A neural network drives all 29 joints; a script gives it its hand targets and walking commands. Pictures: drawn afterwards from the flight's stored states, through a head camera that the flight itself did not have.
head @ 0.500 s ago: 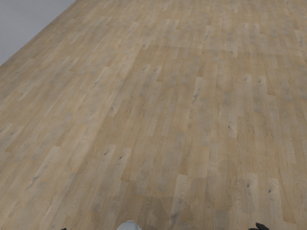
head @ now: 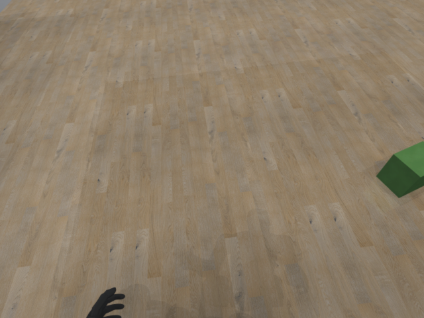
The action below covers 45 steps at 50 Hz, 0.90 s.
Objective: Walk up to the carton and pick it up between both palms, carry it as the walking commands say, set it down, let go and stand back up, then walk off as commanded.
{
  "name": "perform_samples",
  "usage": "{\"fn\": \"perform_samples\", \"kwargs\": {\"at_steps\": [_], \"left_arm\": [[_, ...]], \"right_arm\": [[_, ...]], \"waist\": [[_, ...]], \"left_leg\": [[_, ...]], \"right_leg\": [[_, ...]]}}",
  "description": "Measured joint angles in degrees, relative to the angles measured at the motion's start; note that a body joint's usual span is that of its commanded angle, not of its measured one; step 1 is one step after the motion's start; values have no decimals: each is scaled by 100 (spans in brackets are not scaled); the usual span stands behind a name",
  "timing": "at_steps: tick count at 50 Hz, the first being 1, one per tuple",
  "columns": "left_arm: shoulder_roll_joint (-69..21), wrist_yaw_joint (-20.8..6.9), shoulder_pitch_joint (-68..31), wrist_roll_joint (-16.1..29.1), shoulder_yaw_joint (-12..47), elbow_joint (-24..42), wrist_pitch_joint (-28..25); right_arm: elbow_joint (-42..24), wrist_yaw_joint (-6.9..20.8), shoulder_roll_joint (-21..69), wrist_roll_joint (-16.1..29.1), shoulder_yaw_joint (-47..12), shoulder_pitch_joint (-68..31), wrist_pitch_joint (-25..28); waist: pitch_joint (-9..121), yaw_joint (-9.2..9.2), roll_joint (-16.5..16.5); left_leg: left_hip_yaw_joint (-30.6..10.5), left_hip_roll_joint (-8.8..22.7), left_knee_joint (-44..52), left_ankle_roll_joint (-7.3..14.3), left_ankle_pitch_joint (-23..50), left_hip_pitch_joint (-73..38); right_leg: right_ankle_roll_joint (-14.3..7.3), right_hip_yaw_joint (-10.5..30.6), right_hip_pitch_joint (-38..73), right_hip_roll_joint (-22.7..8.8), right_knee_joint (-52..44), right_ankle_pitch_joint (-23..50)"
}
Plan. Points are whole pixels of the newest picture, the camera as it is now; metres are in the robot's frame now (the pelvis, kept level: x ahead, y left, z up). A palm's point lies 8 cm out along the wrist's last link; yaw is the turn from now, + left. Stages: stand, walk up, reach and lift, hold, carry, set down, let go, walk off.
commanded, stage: walk off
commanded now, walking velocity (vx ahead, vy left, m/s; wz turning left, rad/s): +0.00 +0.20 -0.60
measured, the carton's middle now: (410, 169) +0.88 -0.98 -0.66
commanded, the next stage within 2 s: stand in 1.32 s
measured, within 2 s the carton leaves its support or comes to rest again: neither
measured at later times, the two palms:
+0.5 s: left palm (17, 316) +0.17 +0.42 -0.11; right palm out of the picture +0.07 -0.13 -0.09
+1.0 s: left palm (34, 250) +0.28 +0.41 -0.07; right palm out of the picture -0.04 -0.03 -0.11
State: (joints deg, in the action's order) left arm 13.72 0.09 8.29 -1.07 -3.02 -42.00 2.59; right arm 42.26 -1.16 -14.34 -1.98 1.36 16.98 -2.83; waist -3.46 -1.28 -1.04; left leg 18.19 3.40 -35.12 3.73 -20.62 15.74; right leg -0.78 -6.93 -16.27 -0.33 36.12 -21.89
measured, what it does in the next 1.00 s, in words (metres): steps to the left, turning right: left foot, then right foot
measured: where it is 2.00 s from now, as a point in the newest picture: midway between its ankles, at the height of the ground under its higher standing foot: outside the picture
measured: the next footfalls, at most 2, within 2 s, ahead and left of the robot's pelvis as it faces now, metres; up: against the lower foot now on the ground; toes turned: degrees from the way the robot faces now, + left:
left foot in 0.42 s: +0.10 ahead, +0.26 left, +0.00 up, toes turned -11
right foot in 0.80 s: +0.01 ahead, +0.12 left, +0.00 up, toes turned -35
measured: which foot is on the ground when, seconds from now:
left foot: down 0.00-0.00, up 0.02-0.40, down 0.42-0.80, up 0.82-1.00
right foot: down 0.00-0.42, up 0.44-0.78, down 0.80-1.00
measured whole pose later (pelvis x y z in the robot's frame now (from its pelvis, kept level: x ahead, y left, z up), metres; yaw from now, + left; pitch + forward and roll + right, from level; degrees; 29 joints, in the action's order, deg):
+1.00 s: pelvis +0.05 +0.23 +0.02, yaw -36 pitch +1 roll +3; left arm 15.6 1.7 13.3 -1.2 -3.3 -43.5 1.6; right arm 41.7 1.2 -16.8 -1.9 2.7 14.5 -4.9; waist -4.2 0.6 -1.6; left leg 2.1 3.7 -61.3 -5.8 -17.5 31.1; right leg -0.3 1.4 -13.7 -2.7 26.8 -14.5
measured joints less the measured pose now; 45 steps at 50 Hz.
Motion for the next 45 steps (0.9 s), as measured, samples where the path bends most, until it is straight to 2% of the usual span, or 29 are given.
{"fn": "perform_samples", "kwargs": {"at_steps": [1, 3, 6, 10, 14, 18, 21, 22, 24, 25, 28, 30, 33, 37, 40, 41, 43, 45], "left_arm": [[-44, 16, -26, -31, 15, 25, -51], [-47, 81, 46, -13, 41, 51, -84], [21, 151, 282, -1, 22, -23, -57], [175, 158, 506, -10, -23, -118, -99], [338, 132, 645, -58, -108, -147, -112], [524, 74, 682, -82, -210, -130, -67], [649, 73, 709, -94, -266, -99, -64], [692, 94, 673, -107, -302, -112, -60], [671, 160, 610, -91, -319, -151, 13], [641, 166, 583, -84, -310, -168, 47], [560, 99, 502, -71, -286, -211, 77], [497, 44, 472, -63, -262, -231, 81], [357, -5, 378, -45, -202, -217, 113], [118, -17, 134, 1, -86, -113, 100], [-11, 8, -7, -8, 1, -8, -23], [-52, 25, -31, -32, 16, 15, -69], [-49, 92, 45, -13, 36, 30, -94], [-4, 143, 205, -7, 23, -21, -67]], "right_arm": [[65, 4, -40, 21, 18, 26, -20], [129, 29, -74, 10, 35, 41, -130], [83, 109, -132, 18, 72, -64, -197], [-62, 233, -237, 13, 134, -257, -208], [-194, 310, -275, 33, 154, -459, -248], [-334, 332, -213, 48, 130, -653, -229], [-418, 273, -189, 29, 109, -677, -117], [-392, 258, -135, 12, 98, -680, -68], [-356, 264, -45, 15, 26, -623, -42], [-343, 261, -4, 19, -6, -574, -34], [-300, 185, 99, 20, -63, -446, -17], [-281, 115, 136, 16, -65, -386, 5], [-242, 34, 146, 3, -52, -291, 31], [-106, 1, 84, -32, -32, -154, 27], [33, -10, -6, 5, -1, 8, -4], [97, -5, -43, 25, 17, 26, -26], [151, 24, -71, 12, 30, 36, -129], [122, 79, -107, 26, 51, -20, -182]], "waist": [[-18, 27, -93], [-22, 44, -150], [-58, 77, -149], [-79, 185, -58], [-52, 306, 34], [-37, 464, 143], [29, 494, 212], [1, 470, 301], [-24, 430, 385], [-16, 393, 397], [8, 290, 429], [23, 223, 418], [26, 127, 338], [-12, 10, 146], [8, 3, -2], [-13, 25, -97], [-28, 36, -154], [-51, 53, -157]], "left_leg": [[-66, 41, -391, -140, -243, 141], [-574, -65, -1479, -464, -745, 599], [-1140, -90, -2441, -774, -316, 1127], [-1615, 41, -2637, -965, 277, 1502], [-1805, 108, -2011, -1032, 446, 1432], [-1783, 9, -899, -1002, 213, 980], [-1626, -90, 397, -802, 468, 292], [-1551, -118, 370, -630, 578, 303], [-1398, -62, 143, -454, 442, 344], [-1327, -24, 185, -410, 411, 292], [-1078, 28, 493, -328, 496, 71], [-895, 29, 621, -251, 528, -37], [-622, 9, 655, -142, 482, -119], [-260, -20, 418, -27, 280, -102], [3, 1, -63, 0, -19, 44], [-92, 27, -460, -156, -355, 202], [-601, -88, -1528, -479, -804, 659], [-991, -127, -2248, -696, -517, 1029]], "right_leg": [[-199, 40, 3, 37, -61, 154], [-291, 179, -42, 13, 25, 133], [-142, 428, 146, -71, -404, 347], [31, 791, 240, -233, -876, 702], [235, 1127, 142, -393, -947, 800], [482, 1441, -82, -467, -740, 734], [698, 1671, -342, -443, -346, 549], [633, 1754, -507, -408, 50, 91], [455, 1658, -928, -201, 1232, -755], [363, 1534, -1117, -96, 1812, -834], [292, 1083, -1437, 72, 2944, -572], [350, 782, -1428, 93, 3102, -435], [361, 397, -1166, 54, 2592, -482], [208, 107, -575, 10, 1308, -703], [44, 31, 55, -3, -113, 29], [-59, 81, 22, 32, -113, 135], [-200, 217, -22, 14, -24, 135], [-183, 380, 108, -38, -299, 274]]}}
